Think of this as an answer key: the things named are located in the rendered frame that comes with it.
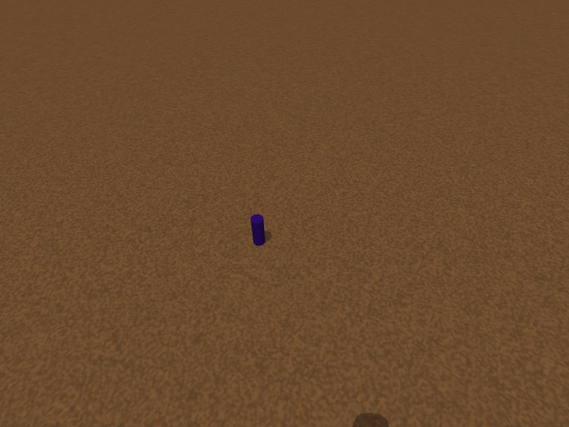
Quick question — can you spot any can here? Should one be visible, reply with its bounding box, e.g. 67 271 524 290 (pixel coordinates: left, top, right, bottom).
251 214 265 246

